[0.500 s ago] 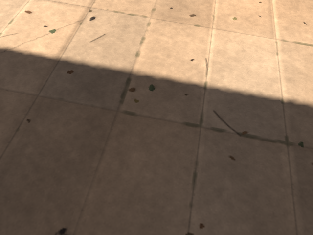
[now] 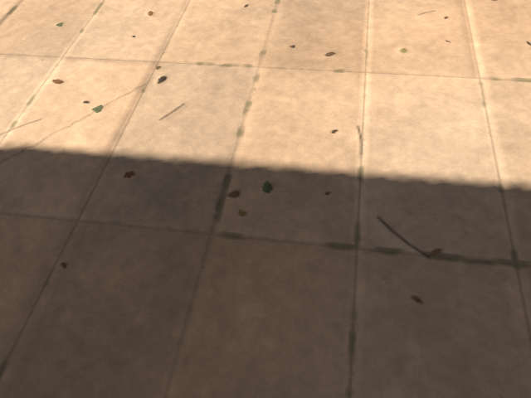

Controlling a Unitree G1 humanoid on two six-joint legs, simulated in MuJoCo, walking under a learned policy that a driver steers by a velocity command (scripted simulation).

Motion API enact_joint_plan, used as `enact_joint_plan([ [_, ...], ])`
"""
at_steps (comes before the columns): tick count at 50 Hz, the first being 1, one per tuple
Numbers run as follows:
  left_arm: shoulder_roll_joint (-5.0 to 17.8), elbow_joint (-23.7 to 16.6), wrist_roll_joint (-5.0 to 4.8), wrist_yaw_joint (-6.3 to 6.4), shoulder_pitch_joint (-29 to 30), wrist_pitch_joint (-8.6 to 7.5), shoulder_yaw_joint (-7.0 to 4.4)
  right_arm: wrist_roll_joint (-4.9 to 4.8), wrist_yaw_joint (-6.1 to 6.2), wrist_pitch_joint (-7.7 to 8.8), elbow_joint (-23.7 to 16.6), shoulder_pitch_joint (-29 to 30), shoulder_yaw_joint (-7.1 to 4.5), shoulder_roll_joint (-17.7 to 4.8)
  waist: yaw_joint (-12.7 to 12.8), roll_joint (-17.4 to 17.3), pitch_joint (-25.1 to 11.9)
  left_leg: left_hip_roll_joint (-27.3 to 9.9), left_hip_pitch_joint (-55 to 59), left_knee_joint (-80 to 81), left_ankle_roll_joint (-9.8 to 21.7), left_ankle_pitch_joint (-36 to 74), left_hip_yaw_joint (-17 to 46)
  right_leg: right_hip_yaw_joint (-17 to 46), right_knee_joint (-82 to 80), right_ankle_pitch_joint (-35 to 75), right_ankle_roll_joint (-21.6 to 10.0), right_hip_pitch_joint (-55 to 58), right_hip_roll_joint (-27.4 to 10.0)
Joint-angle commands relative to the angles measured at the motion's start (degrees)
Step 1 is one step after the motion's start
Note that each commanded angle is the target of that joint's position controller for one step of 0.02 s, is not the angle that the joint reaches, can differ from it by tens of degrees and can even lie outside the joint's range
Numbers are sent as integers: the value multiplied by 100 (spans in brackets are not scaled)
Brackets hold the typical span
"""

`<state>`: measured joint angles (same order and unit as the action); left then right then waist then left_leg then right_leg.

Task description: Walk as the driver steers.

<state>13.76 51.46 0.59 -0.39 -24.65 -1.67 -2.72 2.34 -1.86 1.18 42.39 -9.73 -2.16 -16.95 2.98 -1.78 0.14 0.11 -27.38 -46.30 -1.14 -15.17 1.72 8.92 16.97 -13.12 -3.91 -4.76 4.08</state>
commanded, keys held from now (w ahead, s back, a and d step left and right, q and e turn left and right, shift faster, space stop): w+e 0.46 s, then w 0.06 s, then w+q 0.40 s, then q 0.08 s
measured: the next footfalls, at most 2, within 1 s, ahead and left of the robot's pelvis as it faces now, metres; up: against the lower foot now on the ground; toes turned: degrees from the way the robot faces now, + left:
left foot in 0.16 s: +0.20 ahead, +0.13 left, +0.00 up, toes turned -8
right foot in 0.66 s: +0.44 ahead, -0.14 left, +0.00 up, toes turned -21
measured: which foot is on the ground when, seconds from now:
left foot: up 0.00-0.14, down 0.16-0.68, up 0.70-1.00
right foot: down 0.00-0.18, up 0.20-0.64, down 0.66-1.00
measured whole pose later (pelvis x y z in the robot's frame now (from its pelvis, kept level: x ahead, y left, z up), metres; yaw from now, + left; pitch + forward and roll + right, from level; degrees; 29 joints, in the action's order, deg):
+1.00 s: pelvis +0.49 -0.08 -0.01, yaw -10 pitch +0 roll -1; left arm 13.2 53.9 0.9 0.5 -21.4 -5.5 -2.2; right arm 1.6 -2.5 0.4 48.8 -11.8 -3.1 -14.6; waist 0.9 -2.0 3.2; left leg -5.2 -38.1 -51.1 2.5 -3.1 -1.0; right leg -12.3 14.0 -14.7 -4.1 0.3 2.8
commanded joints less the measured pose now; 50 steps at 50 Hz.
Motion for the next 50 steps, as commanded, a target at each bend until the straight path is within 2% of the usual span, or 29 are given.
enact_joint_plan([
  [1,989,-236,14,30,-157,-95,-291,-45,-13,112,-649,1039,-13,-233,187,883,381,47,-818,500,-157,144,-150,1442,-636,-273,-959,146,-1137],
  [4,1105,-258,62,25,-217,-98,-353,-93,-7,152,-775,1234,2,-287,208,954,336,131,-324,1028,-127,28,-159,1592,-319,145,-912,-84,-1170],
  [6,1199,-370,64,29,81,-107,-394,-140,46,202,-689,799,-23,-367,-103,953,222,216,742,1545,-47,149,-121,1666,-37,571,-689,-606,-1125],
  [7,1254,-427,36,33,271,-115,-414,-141,101,239,-551,361,-49,-407,-373,841,123,272,1568,1924,18,378,-149,1626,256,695,-542,-980,-1001],
  [8,1178,-458,9,20,301,-157,-397,-93,194,297,-383,-195,-133,-638,-619,567,-150,157,2589,2096,131,359,-26,1433,896,834,-366,-1410,-711],
  [9,848,-585,-60,-21,365,-220,-306,18,306,353,-301,-1016,-264,-1131,-1010,-250,-737,-960,3631,2550,370,-800,1063,801,2409,242,-164,-1915,-260],
  [10,421,-875,-172,-16,215,-219,-199,79,347,286,-253,-1451,-388,-1724,-995,-1706,-1290,-2391,4346,3462,835,-2622,3625,-69,3889,-1878,-11,-3121,515],
  [11,790,-722,-6,18,93,-116,-238,67,338,236,-209,-1159,-347,-1390,-651,-1065,-681,-2482,3629,3551,1012,-3013,4032,-141,4747,-1670,-67,-3482,-38],
  [12,845,-635,67,-37,275,-86,-263,12,310,243,-310,-791,-224,-880,-523,-376,-83,-2214,3040,3506,968,-2483,3277,-144,4897,-1135,-116,-3477,-269],
  [13,725,-605,69,-104,444,-79,-241,0,285,274,-310,-585,-149,-585,-442,-136,201,-1898,2658,3522,907,-1315,2383,-215,4797,-722,-72,-3356,-462],
  [15,682,-609,149,-213,609,17,-244,-17,288,349,-217,-629,-71,-352,-381,-461,245,-1459,2491,3561,772,168,1287,-395,4720,-424,36,-3258,-601],
  [19,546,-853,152,-347,1157,135,-191,-118,222,496,48,-1082,-86,-339,-368,-464,125,-1428,2766,3467,828,2273,391,-552,4832,7,124,-3707,-591],
  [24,328,-1279,159,-475,2252,95,-20,-109,213,487,281,-1239,-58,-243,-460,-336,437,-1217,2490,3672,825,2781,-513,-942,3416,925,178,-3649,-589],
  [26,240,-1425,162,-505,2661,65,67,-110,215,494,431,-1414,-69,-343,-537,-335,545,-1230,2389,3761,810,2937,-695,-1217,2553,1059,75,-3188,-506],
  [28,238,-1465,191,-459,2810,47,113,-134,218,469,674,-1720,-64,-418,-555,-315,586,-1363,2581,3738,865,3492,-663,-1370,1991,864,-100,-2748,-370],
  [30,365,-1371,229,-344,2574,11,92,-171,232,410,880,-1821,-68,-576,-342,-402,388,-1425,2991,3149,907,5233,-644,-1560,1694,477,-340,-2176,-133],
  [31,485,-1215,250,-278,2128,-25,50,-170,238,373,958,-1838,-74,-663,-113,-432,96,-1405,3132,2488,885,5966,-625,-1584,1546,306,-459,-1631,7],
  [32,632,-919,286,-206,1290,-92,-13,-202,241,333,1007,-1823,-67,-703,268,-360,-372,-1291,2898,1485,813,5930,-684,-1549,1140,516,-601,-531,86],
  [33,942,-637,385,-111,380,-150,-126,-244,222,334,927,-1766,-25,-621,642,-202,-944,-1117,1866,178,745,4489,-700,-975,1089,506,-779,1033,-524],
  [34,1518,-585,465,-9,-114,-171,-246,-292,153,338,634,-2014,121,81,477,1041,-1816,-377,93,-1927,591,-249,-819,1368,1078,601,-1164,2737,-2583],
  [35,1579,-647,215,27,-119,-105,-301,-349,222,274,724,-2214,-39,-339,496,990,-2401,240,-605,-3200,559,-1538,-27,2958,396,658,-1620,2733,-3178],
  [36,1234,-633,76,42,462,-89,-233,-278,240,252,634,-1658,-125,-566,271,438,-1329,-177,-941,-3067,597,-921,281,1840,171,485,-1335,1859,-2755],
  [37,833,-618,60,28,871,-148,-120,-267,208,277,602,-1454,-77,-349,63,500,-487,-375,-886,-2676,601,-545,148,1099,-148,629,-1111,928,-2461],
  [38,572,-584,81,12,1077,-215,-57,-238,195,235,708,-1460,-74,-213,-133,391,-96,-517,-623,-2325,569,-329,129,552,-397,836,-831,316,-2166],
  [40,380,-484,71,38,1122,-323,-4,-76,109,57,882,-1722,-70,-12,-388,543,110,-576,-124,-2082,480,-147,99,-166,-666,1177,-598,-356,-1871],
  [43,483,-321,22,32,917,-493,-49,-72,2,-61,760,-1382,-118,94,-499,518,259,-604,-507,-1914,436,271,38,-733,-909,1636,-545,-363,-1782],
  [46,427,-190,41,57,672,-506,-45,-73,-53,-77,532,-708,-128,115,-408,579,454,-656,-1097,-1469,371,925,-57,-1251,-994,1869,-495,-206,-1671],
  [48,371,-143,29,91,699,-493,-8,-70,-80,-37,380,-322,-82,210,-425,534,618,-554,-945,-619,323,1328,-291,-1722,-789,3011,-435,-304,-1537],
  [50,471,-87,4,134,614,-474,-10,-64,-114,-6,257,61,-4,345,-319,580,602,-378,-501,292,355,1692,-652,-2067,-535,3784,-359,-296,-1486],
])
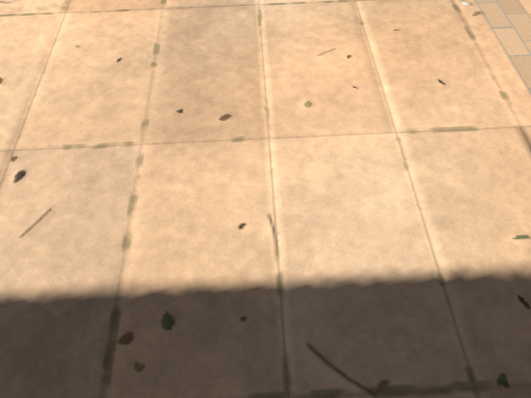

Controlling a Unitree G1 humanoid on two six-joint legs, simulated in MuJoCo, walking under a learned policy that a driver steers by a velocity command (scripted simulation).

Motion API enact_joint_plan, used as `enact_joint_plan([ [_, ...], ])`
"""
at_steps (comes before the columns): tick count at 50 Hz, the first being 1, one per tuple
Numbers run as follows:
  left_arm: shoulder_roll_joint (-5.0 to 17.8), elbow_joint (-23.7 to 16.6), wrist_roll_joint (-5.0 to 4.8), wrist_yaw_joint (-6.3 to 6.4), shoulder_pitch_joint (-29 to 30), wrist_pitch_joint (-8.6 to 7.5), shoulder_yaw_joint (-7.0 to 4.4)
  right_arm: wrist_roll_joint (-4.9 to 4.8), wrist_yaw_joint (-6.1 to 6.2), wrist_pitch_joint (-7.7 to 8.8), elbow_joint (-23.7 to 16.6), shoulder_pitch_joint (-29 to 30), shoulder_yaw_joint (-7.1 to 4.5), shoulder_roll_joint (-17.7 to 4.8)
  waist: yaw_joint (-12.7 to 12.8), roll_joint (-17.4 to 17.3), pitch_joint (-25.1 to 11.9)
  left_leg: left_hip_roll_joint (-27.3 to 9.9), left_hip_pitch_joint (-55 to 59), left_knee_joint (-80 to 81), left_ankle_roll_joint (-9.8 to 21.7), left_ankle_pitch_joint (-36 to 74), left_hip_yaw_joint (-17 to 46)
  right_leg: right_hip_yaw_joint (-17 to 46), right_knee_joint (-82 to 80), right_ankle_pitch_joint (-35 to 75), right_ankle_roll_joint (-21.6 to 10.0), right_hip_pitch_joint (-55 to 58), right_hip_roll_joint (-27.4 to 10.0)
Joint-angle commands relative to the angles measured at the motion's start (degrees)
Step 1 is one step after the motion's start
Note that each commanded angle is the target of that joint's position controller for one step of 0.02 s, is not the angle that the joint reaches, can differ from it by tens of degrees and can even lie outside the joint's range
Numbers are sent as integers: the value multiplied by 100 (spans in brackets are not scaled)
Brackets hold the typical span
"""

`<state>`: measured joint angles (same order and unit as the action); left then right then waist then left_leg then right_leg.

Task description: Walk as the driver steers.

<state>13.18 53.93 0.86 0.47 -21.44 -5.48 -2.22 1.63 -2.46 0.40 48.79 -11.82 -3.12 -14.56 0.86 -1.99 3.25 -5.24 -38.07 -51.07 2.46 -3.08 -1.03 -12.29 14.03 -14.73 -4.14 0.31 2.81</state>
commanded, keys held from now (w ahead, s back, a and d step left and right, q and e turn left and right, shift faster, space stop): q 0.54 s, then e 0.46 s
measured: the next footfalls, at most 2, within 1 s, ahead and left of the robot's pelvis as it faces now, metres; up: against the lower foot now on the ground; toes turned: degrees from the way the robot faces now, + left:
left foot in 0.16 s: +0.24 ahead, +0.09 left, +0.00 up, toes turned +9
right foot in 0.74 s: +0.25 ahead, -0.09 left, +0.00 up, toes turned +22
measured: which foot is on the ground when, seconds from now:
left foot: up 0.00-0.14, down 0.16-0.74, up 0.76-1.00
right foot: down 0.00-0.14, up 0.16-0.72, down 0.74-1.00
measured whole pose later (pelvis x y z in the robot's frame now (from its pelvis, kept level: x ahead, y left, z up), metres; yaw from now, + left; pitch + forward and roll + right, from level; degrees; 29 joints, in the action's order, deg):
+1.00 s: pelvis +0.18 -0.02 +0.00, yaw +12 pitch +2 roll +2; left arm 15.2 47.6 0.6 1.0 -14.2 1.1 -3.1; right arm 0.2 2.2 -1.9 46.7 -8.0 -2.8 -15.8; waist 1.2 -0.1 2.2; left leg 4.0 -18.7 -44.3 -1.3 -26.6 3.6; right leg 9.2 24.9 -11.2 -2.7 -14.5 4.4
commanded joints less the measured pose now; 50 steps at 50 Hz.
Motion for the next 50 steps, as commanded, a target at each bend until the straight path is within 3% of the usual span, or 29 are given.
enact_joint_plan([
  [1,593,-286,-29,73,174,-77,-68,20,-71,75,-435,413,108,108,-33,612,229,252,696,1046,32,558,-533,-4,-116,4188,-311,-632,-1398],
  [3,726,-219,-31,128,62,-16,-97,66,-82,76,-481,386,94,19,-40,694,66,432,925,1353,165,361,-668,-71,347,4799,-242,-211,-1505],
  [5,884,-238,-35,207,167,68,-156,121,-49,89,-405,-62,28,-166,-241,817,-214,723,1409,1478,378,-206,-741,-104,1208,5690,-176,23,-1583],
  [6,949,-271,-30,229,233,124,-184,142,-20,124,-322,-449,-28,-292,-401,796,-447,852,1806,1663,511,-371,-678,-84,1929,5680,-153,33,-1596],
  [7,980,-331,-55,221,346,179,-203,178,32,197,-153,-1024,-104,-432,-676,588,-779,960,2486,2231,651,19,-577,-91,3027,4942,-45,-140,-1489],
  [8,940,-427,-75,186,236,192,-204,192,125,274,-94,-1394,-237,-871,-843,-6,-1137,338,3439,2474,891,1997,169,-150,4643,2879,189,-947,-1114],
  [9,237,-605,-81,126,-592,229,-73,123,177,230,-209,-1093,-392,-1506,-107,-1146,-1739,-1415,5170,1524,1846,6205,2191,184,6705,-2545,476,-2958,-152],
  [10,590,-665,-8,116,-316,306,-107,-201,185,136,-325,-1404,-450,-1557,-579,-449,-2637,-1694,5273,2231,2364,5218,3048,1283,7165,-2170,525,-3316,-51],
  [11,634,-762,-10,112,84,336,-111,-218,246,37,-453,-851,-405,-1316,-439,-104,-1903,-1514,4486,2697,2224,3443,2699,1436,7034,-1616,514,-3532,-350],
  [12,664,-821,23,107,437,337,-118,-219,276,-38,-511,-402,-288,-913,-293,146,-1051,-1188,3585,3070,1934,2453,2366,1395,6548,-1222,526,-3572,-520],
  [13,681,-854,86,113,571,383,-135,-213,289,-69,-511,-217,-224,-692,-135,230,-650,-891,3028,3253,1665,2147,2093,1424,6133,-1042,551,-3440,-622],
  [14,662,-860,145,117,473,497,-140,-216,301,-78,-522,-157,-195,-575,-29,134,-565,-675,2606,3376,1493,1940,1877,1424,5799,-897,589,-3116,-659],
  [17,472,-851,122,122,324,697,-111,-91,246,-2,-539,-122,-251,-777,86,80,-790,-323,2266,3381,1256,1854,1609,1391,5320,-654,642,-2746,-534],
  [25,639,-1210,76,176,1230,812,-172,-68,281,-170,-618,-375,-352,-949,-298,-385,-633,-152,2577,3707,982,-1317,2510,1637,4128,-443,769,-3351,-445],
  [28,628,-1225,34,194,1233,770,-155,-33,286,-187,-626,-411,-355,-926,-327,-428,-634,-203,2756,3632,994,-1303,2674,1653,3709,-565,688,-3229,-365],
  [33,520,-1075,-46,189,857,704,-74,63,285,-191,-546,-251,-190,-624,-284,-517,-741,-237,2428,3443,964,-521,2430,1322,2588,-884,390,-1916,-216],
  [35,319,-864,-41,177,450,664,-2,-16,341,-215,-419,-210,-66,-470,-59,-321,-666,-168,2083,3273,737,-659,2257,1265,1035,-110,218,-915,-197],
  [36,380,-886,4,182,603,612,18,-21,370,-201,-337,-405,-24,-414,-167,-54,-496,-21,1888,3146,462,-898,2119,1683,380,181,129,-663,-347],
  [37,750,-1016,104,191,769,545,-17,-32,384,-176,-335,-629,22,-285,-347,824,-553,386,1783,2363,182,-1426,1599,2967,-152,117,-69,-599,-1353],
  [38,1086,-1154,106,130,1249,518,-41,-117,402,-162,-418,-410,-17,-443,-501,1136,-147,976,1753,2429,14,-1654,837,3743,-264,1022,-532,-1458,-2057],
  [39,955,-1103,52,63,1330,491,-44,-42,412,-161,-345,-262,-38,-581,-422,1075,-142,777,2404,2195,-38,-1587,715,3619,-94,1226,-698,-1873,-1933],
  [40,965,-1065,1,23,1295,471,-58,-53,405,-143,-363,-86,-45,-585,-379,1108,-162,859,2473,2265,-47,-1329,632,3383,70,1268,-555,-1774,-1571],
  [42,1167,-1002,-43,42,1065,498,-157,-74,392,-128,-380,101,-71,-625,-219,1254,-210,984,2178,2037,-137,-1294,450,3230,355,1653,-439,-1305,-1250],
  [46,1237,-811,-36,70,327,570,-299,-127,463,-159,-484,314,-74,-533,94,968,-469,1007,1093,721,-345,-2480,409,3739,718,3325,-897,-208,-1464],
  [50,1222,-838,-26,85,463,673,-405,-173,496,-174,-590,432,-42,-495,55,888,-666,912,991,455,-453,-2511,454,3785,800,3394,-867,-93,-1233],
])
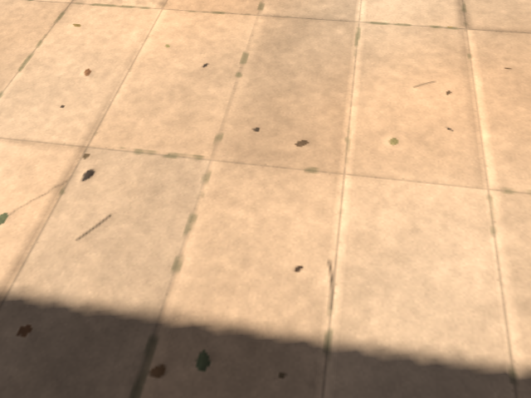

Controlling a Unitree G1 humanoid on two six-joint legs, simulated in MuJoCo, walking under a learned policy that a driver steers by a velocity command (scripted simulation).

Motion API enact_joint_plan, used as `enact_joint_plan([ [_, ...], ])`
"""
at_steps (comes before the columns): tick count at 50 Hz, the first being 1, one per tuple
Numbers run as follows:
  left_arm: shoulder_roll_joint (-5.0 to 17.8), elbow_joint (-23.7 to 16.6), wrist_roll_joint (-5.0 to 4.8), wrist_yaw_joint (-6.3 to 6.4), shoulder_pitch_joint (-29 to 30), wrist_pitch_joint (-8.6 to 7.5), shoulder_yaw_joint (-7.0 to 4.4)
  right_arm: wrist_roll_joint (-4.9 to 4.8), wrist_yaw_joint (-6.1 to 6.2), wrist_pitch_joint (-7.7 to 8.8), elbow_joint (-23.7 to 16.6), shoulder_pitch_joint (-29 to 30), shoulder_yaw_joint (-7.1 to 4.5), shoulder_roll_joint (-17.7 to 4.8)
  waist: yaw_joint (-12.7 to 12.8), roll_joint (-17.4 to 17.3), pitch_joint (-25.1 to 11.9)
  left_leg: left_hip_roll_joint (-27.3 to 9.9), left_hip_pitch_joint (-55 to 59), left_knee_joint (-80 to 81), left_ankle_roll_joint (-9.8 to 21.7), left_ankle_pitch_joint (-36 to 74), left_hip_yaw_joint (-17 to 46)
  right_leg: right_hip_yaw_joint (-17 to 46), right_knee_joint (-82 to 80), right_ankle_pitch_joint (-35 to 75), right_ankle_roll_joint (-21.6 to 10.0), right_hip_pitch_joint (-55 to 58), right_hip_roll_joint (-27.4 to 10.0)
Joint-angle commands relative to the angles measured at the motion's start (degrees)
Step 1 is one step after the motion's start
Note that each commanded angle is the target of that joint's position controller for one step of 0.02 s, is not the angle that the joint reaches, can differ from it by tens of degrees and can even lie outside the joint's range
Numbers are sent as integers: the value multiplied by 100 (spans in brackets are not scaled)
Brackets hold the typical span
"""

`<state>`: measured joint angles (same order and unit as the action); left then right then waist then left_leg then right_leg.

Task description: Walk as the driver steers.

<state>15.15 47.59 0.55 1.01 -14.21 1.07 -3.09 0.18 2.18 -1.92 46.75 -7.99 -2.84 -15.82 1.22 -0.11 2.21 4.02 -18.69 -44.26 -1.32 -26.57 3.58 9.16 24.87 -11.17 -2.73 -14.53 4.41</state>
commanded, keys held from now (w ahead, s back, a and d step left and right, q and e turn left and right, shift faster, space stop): e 0.30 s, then w+e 0.02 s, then w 0.10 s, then w+q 0.58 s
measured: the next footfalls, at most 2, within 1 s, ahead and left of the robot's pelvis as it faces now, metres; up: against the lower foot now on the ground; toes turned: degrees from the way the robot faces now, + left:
left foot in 0.16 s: +0.03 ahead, +0.12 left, +0.00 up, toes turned -11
right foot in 0.62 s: +0.05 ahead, -0.11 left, +0.00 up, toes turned -12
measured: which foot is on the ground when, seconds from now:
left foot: up 0.00-0.14, down 0.16-0.62, up 0.64-1.00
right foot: down 0.00-0.16, up 0.18-0.60, down 0.62-1.00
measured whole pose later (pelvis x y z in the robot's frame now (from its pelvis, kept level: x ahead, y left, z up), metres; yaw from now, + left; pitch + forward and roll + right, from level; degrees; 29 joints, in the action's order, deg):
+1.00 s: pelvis +0.16 -0.03 -0.01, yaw +0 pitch +1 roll -1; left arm 12.6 54.4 1.4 0.7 -23.3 -4.9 -1.6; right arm 2.0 -4.6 -0.1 45.9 -6.2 -2.9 -14.8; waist 2.0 -2.0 3.0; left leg -3.3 -37.9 -43.9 3.5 -4.6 -3.7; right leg -12.2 10.5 -19.7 -0.8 8.0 1.5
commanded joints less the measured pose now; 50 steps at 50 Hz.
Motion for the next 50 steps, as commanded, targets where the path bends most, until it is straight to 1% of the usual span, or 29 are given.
enact_joint_plan([
  [1,1025,-221,9,20,-207,40,-338,-40,25,63,-416,71,-56,-365,22,734,-609,-3,-833,-103,-73,-101,-21,1664,-291,2936,-971,1326,-1329],
  [5,1101,-305,22,-64,113,129,-416,-60,25,111,-450,-177,-23,-438,-90,882,-717,98,48,908,64,166,-27,1904,-309,2399,-767,817,-1140],
  [7,1088,-400,-25,-94,470,173,-421,-19,76,156,-331,-655,-25,-462,-407,804,-677,89,1053,2342,161,1076,-105,1813,-117,1558,-401,182,-820],
  [8,901,-461,-59,-86,418,158,-370,55,130,186,-312,-733,-101,-791,-350,369,-646,-506,1669,2976,299,1098,433,1540,246,385,-66,-506,-470],
  [9,420,-552,-82,-85,56,124,-257,139,162,163,-471,-490,-189,-1370,-101,-1106,-655,-2140,2069,3422,769,946,2129,438,1471,-1460,252,-1438,359],
  [10,894,-453,63,-12,20,136,-362,182,115,120,-575,-184,-210,-1476,-114,-983,-387,-2689,1137,3259,1345,1630,2429,-142,2529,-2254,295,-1592,408],
  [11,1075,-414,102,-19,55,153,-415,174,72,127,-605,-155,-114,-1099,-22,-652,-209,-2573,793,3130,1507,2257,2140,-124,3227,-2097,279,-1393,125],
  [12,1031,-294,103,-56,-22,182,-428,125,46,147,-633,80,-21,-763,119,-451,-7,-2169,652,3034,1366,2567,1514,-153,3602,-1746,284,-1369,39],
  [13,972,-212,95,-107,-144,226,-424,119,45,158,-691,228,15,-655,191,-559,28,-1792,739,2946,1177,2824,981,-234,3852,-1456,329,-1402,36],
  [14,936,-173,91,-171,-215,261,-410,121,76,174,-708,190,17,-669,173,-792,-47,-1631,950,2842,1124,3290,672,-344,4055,-1322,398,-1500,33],
  [15,912,-175,75,-219,-175,278,-386,123,79,182,-680,41,15,-680,94,-811,-105,-1568,1154,2729,1131,3767,468,-433,4075,-1283,473,-1573,17],
  [17,857,-284,74,-299,164,282,-327,150,32,205,-532,-536,-27,-737,-232,-804,-231,-1609,1667,2958,1180,2296,563,-505,3747,-1087,511,-1848,-101],
  [19,806,-407,122,-372,549,273,-284,141,-3,256,-364,-911,-72,-812,-457,-864,-38,-1737,1946,3332,1261,701,919,-406,3309,-989,499,-2127,-126],
  [22,652,-393,159,-385,713,180,-215,144,-67,395,-143,-1186,-98,-802,-512,-743,195,-1848,2074,3593,1326,286,1060,-310,2568,-899,399,-2113,-129],
  [25,480,-383,201,-355,884,40,-103,109,-174,491,53,-1236,-103,-780,-441,-762,237,-1748,1774,3599,1403,547,929,-870,1644,-1040,276,-1488,-348],
  [27,410,-455,160,-323,1127,-49,-51,121,-254,480,179,-1364,-131,-841,-475,-848,307,-1672,1354,3469,1467,769,923,-1137,1010,-1338,200,-903,-281],
  [28,395,-447,119,-300,1052,-93,-39,119,-290,461,234,-1393,-154,-872,-395,-848,308,-1662,1111,3369,1468,944,950,-1224,648,-1185,139,-503,-217],
  [30,348,-165,109,-202,248,-216,-35,21,-299,420,268,-1193,-183,-884,109,-524,188,-1440,203,2781,1269,1198,806,-1338,-496,-102,-3,1074,-121],
  [31,586,62,145,-106,-398,-304,-106,-2,-279,454,199,-1076,-128,-670,367,-139,-163,-1155,-627,2188,1047,1003,595,-897,-552,-144,-47,2359,-465],
  [32,1057,141,263,-8,-1231,-381,-198,-16,-287,492,-53,-774,24,-127,784,954,-680,-529,-1456,511,771,16,-31,810,-1248,-1691,-220,3301,-2018],
  [33,1737,203,178,35,-1274,-359,-364,23,-235,469,-196,-701,0,-199,724,1489,-338,-72,-2333,-627,725,-626,-339,2241,-1830,-2751,-744,2653,-2934],
  [34,1263,90,182,26,-830,-363,-254,85,-234,421,-55,-803,-127,-641,451,679,164,-471,-2369,-1312,798,-280,137,1923,-1799,-2917,-841,2105,-2764],
  [35,830,-33,121,-9,-339,-404,-124,69,-311,410,108,-1024,-149,-566,143,571,392,-584,-2298,-1454,779,224,211,1386,-1847,-2544,-684,1785,-2409],
  [36,563,-98,101,-28,-74,-443,-53,55,-359,389,238,-1198,-146,-472,-27,580,477,-677,-2170,-1439,693,587,172,763,-1933,-1824,-516,1608,-2133],
  [37,454,-99,97,-7,-47,-497,-14,103,-402,360,270,-1167,-160,-442,-72,625,474,-741,-2129,-1527,608,877,67,300,-1964,-1141,-452,1558,-1965],
  [40,430,46,88,-19,-352,-620,-13,162,-496,298,168,-892,-139,-260,-68,528,326,-778,-2335,-1931,445,1434,-111,-562,-1817,557,-449,1587,-1796],
  [45,327,246,96,-44,-612,-675,27,173,-622,265,-269,65,-59,-60,-37,535,569,-786,-2543,-1033,293,2128,-414,-1414,-1785,1854,-503,1370,-1687],
  [48,496,348,84,-11,-708,-699,0,184,-716,264,-544,655,30,27,35,519,635,-750,-1964,88,442,2380,-815,-1771,-1790,2304,-469,1299,-1746],
  [50,610,437,80,16,-820,-678,-19,197,-715,251,-639,771,38,-7,21,457,566,-594,-1636,562,653,2193,-1050,-1953,-1501,3180,-424,1633,-1845],
])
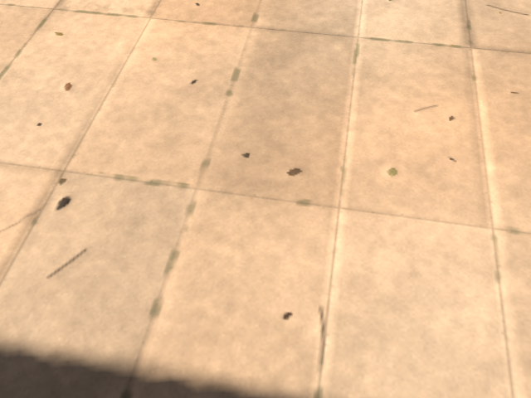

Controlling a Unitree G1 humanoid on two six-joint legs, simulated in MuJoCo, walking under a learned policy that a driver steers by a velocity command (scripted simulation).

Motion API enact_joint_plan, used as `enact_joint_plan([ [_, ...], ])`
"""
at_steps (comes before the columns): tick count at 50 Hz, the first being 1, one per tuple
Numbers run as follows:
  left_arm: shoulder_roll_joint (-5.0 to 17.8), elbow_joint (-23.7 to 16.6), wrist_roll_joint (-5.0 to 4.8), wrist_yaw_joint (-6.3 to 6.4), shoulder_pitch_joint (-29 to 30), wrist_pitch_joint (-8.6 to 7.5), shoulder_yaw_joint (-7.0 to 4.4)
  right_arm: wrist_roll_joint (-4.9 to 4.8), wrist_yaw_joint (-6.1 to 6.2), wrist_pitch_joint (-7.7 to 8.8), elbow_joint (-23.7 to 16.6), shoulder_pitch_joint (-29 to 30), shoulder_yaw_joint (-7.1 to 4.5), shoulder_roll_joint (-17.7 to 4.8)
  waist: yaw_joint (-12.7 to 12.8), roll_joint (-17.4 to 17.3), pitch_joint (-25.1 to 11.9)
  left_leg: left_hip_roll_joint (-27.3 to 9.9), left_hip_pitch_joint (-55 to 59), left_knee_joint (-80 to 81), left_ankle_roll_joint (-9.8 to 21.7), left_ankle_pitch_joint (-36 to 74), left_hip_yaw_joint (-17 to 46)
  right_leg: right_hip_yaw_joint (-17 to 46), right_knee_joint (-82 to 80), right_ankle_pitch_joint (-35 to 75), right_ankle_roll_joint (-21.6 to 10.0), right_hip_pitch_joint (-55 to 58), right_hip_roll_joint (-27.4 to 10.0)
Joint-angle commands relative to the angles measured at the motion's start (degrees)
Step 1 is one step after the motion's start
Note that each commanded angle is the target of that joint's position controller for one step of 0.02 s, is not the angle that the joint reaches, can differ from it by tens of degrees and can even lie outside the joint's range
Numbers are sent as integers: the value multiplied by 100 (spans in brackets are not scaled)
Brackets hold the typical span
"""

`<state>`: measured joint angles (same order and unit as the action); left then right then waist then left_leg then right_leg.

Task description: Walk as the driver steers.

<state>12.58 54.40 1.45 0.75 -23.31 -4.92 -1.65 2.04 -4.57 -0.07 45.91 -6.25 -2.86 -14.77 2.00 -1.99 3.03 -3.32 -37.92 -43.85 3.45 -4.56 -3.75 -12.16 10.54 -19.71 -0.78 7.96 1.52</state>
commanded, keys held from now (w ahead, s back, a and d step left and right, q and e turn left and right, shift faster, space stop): w+q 0.24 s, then w+e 0.30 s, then no key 0.46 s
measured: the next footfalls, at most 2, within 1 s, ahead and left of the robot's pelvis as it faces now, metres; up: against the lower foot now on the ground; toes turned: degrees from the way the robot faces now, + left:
left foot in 0.10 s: +0.22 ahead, +0.09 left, +0.00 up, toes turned +8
right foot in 0.66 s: +0.57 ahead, +0.00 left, +0.00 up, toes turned +2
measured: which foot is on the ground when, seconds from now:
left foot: up 0.00-0.08, down 0.10-0.68, up 0.70-1.00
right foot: down 0.00-0.12, up 0.14-0.64, down 0.66-1.00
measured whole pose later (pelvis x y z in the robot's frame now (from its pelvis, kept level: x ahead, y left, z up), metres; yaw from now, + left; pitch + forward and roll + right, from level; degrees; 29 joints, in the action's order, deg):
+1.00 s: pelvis +0.49 +0.05 +0.01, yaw +3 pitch -1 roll +0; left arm 11.5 54.7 1.3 -0.1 -14.9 -2.6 0.1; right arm 1.3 1.4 -0.6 55.5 -12.3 -0.3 -12.1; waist 0.0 -1.8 3.6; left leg -3.0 -25.0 -43.3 -0.6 -16.0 2.2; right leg -3.8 20.7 -8.1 -6.2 -12.3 5.0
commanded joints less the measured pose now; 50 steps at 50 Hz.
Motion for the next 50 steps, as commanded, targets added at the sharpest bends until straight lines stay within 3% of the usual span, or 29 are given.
enact_joint_plan([
  [1,946,-221,-8,60,82,-59,-174,17,-11,59,-553,501,20,-168,-131,675,336,308,562,635,310,-204,-442,68,285,5019,-577,-423,-1592],
  [3,1151,-192,14,103,86,30,-222,32,62,63,-421,-111,-65,-368,-447,798,-191,714,1397,716,598,-782,-608,-89,1546,6664,-524,-176,-1648],
  [4,1243,-200,18,112,63,91,-244,43,99,100,-246,-745,-147,-528,-704,796,-608,886,2226,926,754,-923,-518,-85,2558,6524,-508,-377,-1665],
  [5,1258,-262,18,91,96,117,-243,97,180,139,40,-1617,-277,-778,-1109,521,-1090,871,3545,1333,955,-936,-220,-165,4003,5432,-390,-1148,-1514],
  [6,662,-556,-79,-11,-197,91,-112,143,282,119,38,-1874,-467,-1430,-918,-652,-1708,-759,5303,1606,1573,-2061,2198,-155,6142,1614,-107,-3272,-908],
  [7,796,-887,-77,-72,119,24,-154,-48,278,78,-121,-1744,-516,-1695,-824,-834,-2260,-1736,5729,2601,2122,-1858,4954,917,7401,-1101,24,-4462,51],
  [8,978,-1056,-49,-96,866,-29,-196,-126,323,45,-24,-1611,-496,-1565,-914,-181,-1525,-1494,5286,2817,1904,-1485,4168,1509,7391,-466,-41,-5003,-311],
  [9,873,-1082,-85,-109,865,-97,-139,-154,374,66,20,-1331,-424,-1279,-658,64,-781,-1365,4404,2872,1721,-885,3389,1429,6892,64,-75,-4946,-584],
  [10,828,-991,-46,-95,766,-103,-137,-140,400,108,-6,-1077,-357,-1032,-392,327,-403,-1029,3699,2933,1458,-208,2847,1423,6340,236,-72,-4600,-770],
  [11,808,-977,64,-90,657,-14,-132,-170,424,152,-20,-876,-306,-887,-170,308,-254,-733,3182,2983,1330,332,2439,1448,6035,244,0,-4235,-851],
  [13,713,-880,164,-140,358,201,-112,-187,412,275,-37,-804,-231,-717,23,224,-410,-504,2848,3089,1290,947,1954,1370,5719,269,125,-3825,-893],
  [16,604,-904,124,-214,612,331,-94,-182,380,417,168,-1139,-196,-704,-48,78,-207,-379,2740,3468,1095,1103,1488,1155,5070,883,198,-4054,-971],
  [21,659,-1131,7,-254,1570,329,-118,-166,388,485,391,-1638,-131,-681,-429,-48,49,-336,3528,3657,553,1524,999,1088,4023,1935,61,-4819,-897],
  [27,529,-1366,-14,-332,2325,269,-35,-60,530,530,674,-1961,-6,-553,-638,-28,339,-612,4389,3667,422,2464,417,946,2847,2088,-231,-4907,-380],
  [29,456,-1380,41,-323,2274,218,0,-58,597,514,793,-1957,55,-515,-519,-33,312,-618,4473,3206,332,4140,225,626,2347,1805,-364,-4330,-103],
  [31,546,-1089,76,-234,1454,155,-29,-46,683,517,886,-1903,58,-661,-179,-294,-137,-626,4578,2152,169,6103,248,457,2207,1416,-524,-3341,327],
  [32,674,-809,79,-175,640,94,-80,-50,703,502,909,-1807,44,-756,162,-358,-478,-609,4539,1263,104,6087,296,609,1869,1596,-633,-2651,368],
  [33,781,-552,154,-114,-171,3,-119,-154,689,512,871,-1568,43,-834,624,-284,-833,-436,3980,139,56,5133,190,868,1246,2675,-799,-1510,71],
  [34,1349,-378,258,-44,-837,3,-251,-251,662,576,650,-1712,133,-530,674,647,-1635,110,2598,-1916,-42,1482,-73,2146,2011,5659,-1285,260,-1441],
  [35,1487,-351,29,-95,-766,71,-304,-496,619,530,829,-2676,142,-260,157,1471,-2789,1072,1108,-3806,-242,-3176,371,4232,2133,8134,-2454,1702,-2853],
  [36,1292,-488,-211,-130,-375,99,-297,-290,636,465,878,-2183,60,-675,241,231,-2456,815,1084,-3810,-165,-2521,1117,3654,1769,7671,-2310,836,-2477],
  [37,1012,-576,-213,-104,342,112,-207,-239,604,457,731,-1739,95,-532,33,371,-1498,561,812,-3499,-165,-2229,1022,3078,1331,6525,-2101,-17,-2246],
  [38,595,-597,-178,-84,712,133,-87,-142,582,420,735,-1575,106,-478,-146,69,-761,326,890,-2991,-164,-2050,869,2633,940,5740,-1804,-935,-1939],
  [39,459,-567,-177,-53,830,124,-23,-51,555,313,711,-1462,96,-441,-271,107,-436,192,1112,-2543,-199,-1908,826,2306,684,5331,-1584,-1520,-1676],
  [40,438,-507,-140,-40,867,123,8,15,527,190,799,-1665,123,-307,-400,217,-372,198,1583,-2280,-256,-1750,703,2009,549,5256,-1459,-2041,-1497],
  [42,549,-429,-52,-60,863,69,11,-32,501,61,897,-1883,163,-77,-539,353,-544,271,2060,-1839,-351,-1536,549,1609,526,5637,-1423,-2429,-1302],
  [44,639,-366,-26,-81,919,53,12,-64,521,15,931,-1826,180,-27,-588,526,-617,230,2116,-1148,-403,-1353,464,1379,532,5488,-1328,-2456,-1166],
  [47,653,-246,-18,-79,802,125,22,-63,592,-47,931,-1394,190,-72,-391,770,-641,170,2182,-224,-418,-1029,356,1398,488,4239,-1113,-2352,-1061],
  [50,651,-143,4,-41,707,241,15,-82,651,-95,970,-1104,191,-115,-231,778,-505,141,2301,303,-415,-1095,347,1714,371,2463,-1102,-2413,-1149],
])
